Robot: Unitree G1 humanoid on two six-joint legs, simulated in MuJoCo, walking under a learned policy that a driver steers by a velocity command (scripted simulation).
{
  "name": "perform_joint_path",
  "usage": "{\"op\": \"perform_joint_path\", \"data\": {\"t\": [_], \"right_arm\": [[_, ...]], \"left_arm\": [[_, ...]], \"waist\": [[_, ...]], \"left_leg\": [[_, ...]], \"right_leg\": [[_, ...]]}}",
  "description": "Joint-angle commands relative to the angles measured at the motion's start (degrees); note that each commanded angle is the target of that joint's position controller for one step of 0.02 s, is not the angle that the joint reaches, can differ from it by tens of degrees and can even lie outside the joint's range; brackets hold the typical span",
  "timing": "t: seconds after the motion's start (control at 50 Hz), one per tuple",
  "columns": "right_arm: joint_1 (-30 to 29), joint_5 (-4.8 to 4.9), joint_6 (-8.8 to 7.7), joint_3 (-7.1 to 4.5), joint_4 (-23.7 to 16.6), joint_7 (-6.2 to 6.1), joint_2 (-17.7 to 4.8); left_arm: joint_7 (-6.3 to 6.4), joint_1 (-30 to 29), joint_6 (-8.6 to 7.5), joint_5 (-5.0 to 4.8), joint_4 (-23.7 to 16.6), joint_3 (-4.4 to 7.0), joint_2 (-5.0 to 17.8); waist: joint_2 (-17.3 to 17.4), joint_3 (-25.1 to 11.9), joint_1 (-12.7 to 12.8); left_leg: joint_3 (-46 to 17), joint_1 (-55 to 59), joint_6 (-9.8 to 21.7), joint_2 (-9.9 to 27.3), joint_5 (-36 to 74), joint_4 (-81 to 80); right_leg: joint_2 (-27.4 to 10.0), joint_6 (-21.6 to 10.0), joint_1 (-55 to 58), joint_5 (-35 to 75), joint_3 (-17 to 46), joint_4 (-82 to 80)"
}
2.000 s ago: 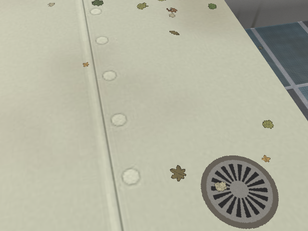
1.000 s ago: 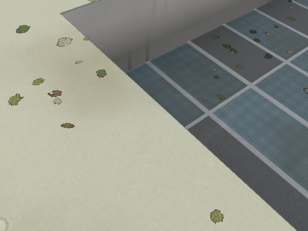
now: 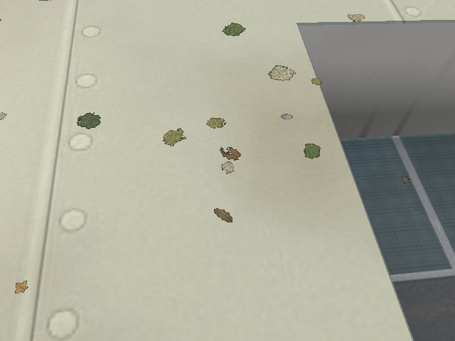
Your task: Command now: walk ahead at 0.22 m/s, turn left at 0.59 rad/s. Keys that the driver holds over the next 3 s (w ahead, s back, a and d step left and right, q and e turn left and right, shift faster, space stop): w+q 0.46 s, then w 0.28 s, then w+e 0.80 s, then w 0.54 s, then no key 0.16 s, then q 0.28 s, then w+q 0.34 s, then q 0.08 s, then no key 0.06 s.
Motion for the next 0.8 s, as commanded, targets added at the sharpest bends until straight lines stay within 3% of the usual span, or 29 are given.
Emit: {"op": "perform_joint_path", "data": {"t": [0.02,0.08,0.16,0.22,0.24,0.26,0.28,0.3,0.32,0.34,0.38,0.42,0.5,0.62,0.66,0.68,0.7,0.72,0.74,0.76,0.78,0.8], "right_arm": [[-0.6,-0.28,-1.42,-2.74,-4.1,-1.03,-9.7],[1.2,0.18,-1.84,-3.00,-3.2,-1.34,-10.4],[2.9,0.55,-1.78,-3.10,-2.5,-0.84,-10.9],[1.7,0.80,-1.39,-2.48,-2.6,-0.67,-9.5],[1.4,0.66,-1.36,-1.97,-2.8,-0.75,-7.8],[0.8,0.50,-1.56,-0.88,-3.4,-0.83,-4.1],[2.0,1.14,-2.06,0.09,-5.2,-0.81,-0.8],[0.4,1.63,-2.80,-0.84,-6.7,-0.89,-5.4],[0.5,1.28,-2.87,-1.76,-5.5,-0.83,-8.4],[1.7,0.76,-2.73,-2.11,-4.1,-0.68,-8.6],[1.3,0.37,-3.06,-1.90,-3.7,0.15,-6.9],[0.2,0.57,-3.35,-1.36,-3.8,0.55,-4.8],[-3.3,0.74,-3.59,-0.27,-4.7,0.94,-2.4],[-12.6,1.05,-5.00,1.30,-6.9,3.44,-0.4],[-12.3,0.96,-5.34,0.75,-7.3,3.91,-1.9],[-9.9,0.72,-5.37,0.01,-6.9,3.83,-3.5],[-2.9,0.61,-5.18,-1.28,-4.9,3.49,-5.8],[5.8,0.64,-4.80,-2.73,-2.3,2.73,-8.5],[15.8,0.31,-4.00,-3.98,-0.5,1.45,-13.0],[14.9,-0.33,-4.34,-3.51,-0.3,1.38,-16.3],[15.5,-0.62,-4.60,-2.49,-0.2,1.47,-10.5],[12.4,-0.54,-5.03,-1.68,0.7,1.47,-8.6]], "left_arm": [[-0.17,-0.6,-1.43,-0.23,-3.9,1.19,4.9],[-0.59,-2.6,-2.68,-0.21,-4.2,0.46,3.3],[-1.46,-3.1,-4.06,-1.02,-4.6,0.41,3.7],[-1.65,1.6,-5.11,-1.46,-3.4,0.71,3.4],[-1.43,4.9,-5.29,-1.32,-2.4,1.09,3.9],[-0.89,11.4,-5.39,-0.63,-1.2,1.84,6.5],[-0.65,15.5,-5.10,1.07,-0.6,2.46,11.3],[-0.97,14.0,-5.29,1.47,-0.4,2.96,12.2],[-0.61,11.1,-5.33,0.26,-1.2,1.89,8.4],[-0.26,9.5,-5.19,-0.23,-1.5,1.10,6.1],[0.26,8.9,-4.97,0.15,-1.4,0.50,4.8],[0.32,10.2,-5.25,0.52,-0.9,0.42,4.8],[0.06,13.3,-4.99,0.54,1.2,0.28,5.3],[-0.13,17.6,-3.72,-1.52,4.8,0.52,8.2],[-0.16,18.2,-3.11,-2.03,5.7,0.76,9.5],[-0.04,18.4,-2.86,-2.16,6.1,0.94,10.5],[0.19,18.2,-2.63,-2.10,6.4,0.89,10.7],[0.56,18.5,-2.69,-1.89,6.4,0.50,10.1],[0.66,18.5,-3.19,0.12,4.2,-0.89,6.6],[-0.25,25.0,-4.49,-0.18,3.1,-3.26,-0.5],[-0.47,18.6,-5.53,-2.33,3.5,-1.38,6.6],[-0.52,13.2,-5.83,-3.65,1.3,-0.88,7.6]], "waist": [[10.1,-8.6,-0.1],[10.0,-7.7,-1.2],[10.6,-6.2,-1.6],[9.5,-5.6,1.9],[8.2,-5.9,3.7],[3.2,-7.8,6.2],[-8.8,-8.4,5.3],[-11.5,-3.0,4.3],[-8.9,0.6,3.6],[-7.1,1.2,2.8],[-6.0,1.3,2.5],[-5.0,0.4,3.0],[-3.3,0.5,4.2],[-3.4,3.8,6.1],[-4.7,2.6,4.4],[-5.9,-0.1,2.3],[-6.3,-4.9,-2.2],[-5.7,-10.0,-6.7],[2.4,-18.6,-9.9],[16.2,-27.9,-4.1],[9.5,-26.5,-8.0],[9.8,-16.3,-7.0]], "left_leg": [[-19.5,10.1,10.2,11.9,-16.4,-14.9],[-19.9,9.1,10.0,11.2,-16.1,-13.9],[-23.3,5.8,10.0,10.7,-19.8,-12.6],[-24.8,-0.1,7.9,8.3,-23.7,-9.3],[-23.4,-4.0,6.1,6.1,-25.1,-5.7],[-18.6,-12.0,2.8,2.3,-27.9,6.0],[-7.6,-23.2,-0.3,-4.7,-26.7,22.6],[-7.1,-30.9,-1.0,0.2,-23.3,30.9],[-7.0,-32.8,-1.7,2.3,-18.7,34.8],[-6.3,-32.4,-2.5,2.9,-14.8,36.5],[-5.5,-30.8,-3.4,4.8,-8.3,37.4],[-3.7,-29.1,-4.3,5.3,-2.9,38.7],[-2.5,-27.6,-5.2,5.4,3.6,30.2],[4.2,-18.9,-3.0,4.9,6.4,9.9],[5.9,-14.0,-0.7,3.0,2.4,6.1],[7.1,-8.7,0.8,1.2,0.6,4.7],[8.2,1.8,2.6,-0.6,2.4,2.1],[7.5,16.3,4.2,-0.9,5.2,0.7],[-7.2,36.2,7.3,10.7,7.2,4.4],[-36.9,49.0,16.8,25.8,-3.4,-3.1],[-36.3,44.8,15.1,24.5,-6.5,-7.1],[-25.2,36.6,12.6,22.1,-1.5,-8.0]], "right_leg": [[0.3,0.2,-4.2,5.1,1.7,-6.5],[1.5,0.3,-0.7,6.4,2.3,-16.1],[3.1,-0.7,5.0,5.7,2.3,-23.9],[3.4,-2.3,16.2,11.0,1.7,-32.6],[2.1,-3.1,22.6,11.6,2.2,-35.2],[-5.9,-5.4,32.0,6.0,10.0,-38.2],[-17.6,-11.0,37.5,-10.9,28.4,-45.6],[-22.9,-15.6,32.5,-21.9,39.7,-49.6],[-20.7,-15.0,31.0,-21.4,35.2,-49.7],[-17.6,-13.0,30.3,-15.7,29.0,-49.4],[-14.6,-10.9,28.6,-3.2,19.4,-50.0],[-12.7,-10.6,27.4,7.5,11.6,-50.8],[-11.8,-11.4,27.7,20.6,3.4,-51.0],[-13.6,-11.5,29.1,25.9,-1.7,-52.0],[-14.7,-10.8,32.2,39.3,-2.6,-48.5],[-14.7,-10.1,33.6,51.4,-3.6,-44.2],[-13.6,-8.9,33.1,61.1,-5.9,-35.9],[-11.8,-7.1,26.9,61.1,-7.8,-25.0],[-8.9,-5.1,11.5,36.5,-8.0,-5.9],[1.6,-2.5,-7.0,-10.0,-0.9,12.3],[-0.2,-3.0,-11.0,-8.8,6.1,17.0],[-2.5,-3.5,-14.4,-3.9,4.6,16.6]]}}
Next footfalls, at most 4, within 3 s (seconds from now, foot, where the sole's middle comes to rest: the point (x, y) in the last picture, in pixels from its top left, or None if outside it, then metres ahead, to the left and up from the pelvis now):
0.26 right None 0.16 -0.14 -0.78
0.72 left None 0.38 0.22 -0.78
1.26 right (188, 238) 0.74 0.10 -0.78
1.74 left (131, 169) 1.01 0.32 -0.78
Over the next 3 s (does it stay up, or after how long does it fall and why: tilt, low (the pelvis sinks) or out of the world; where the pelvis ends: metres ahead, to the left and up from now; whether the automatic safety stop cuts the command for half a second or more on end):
stays up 1.28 0.22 0.01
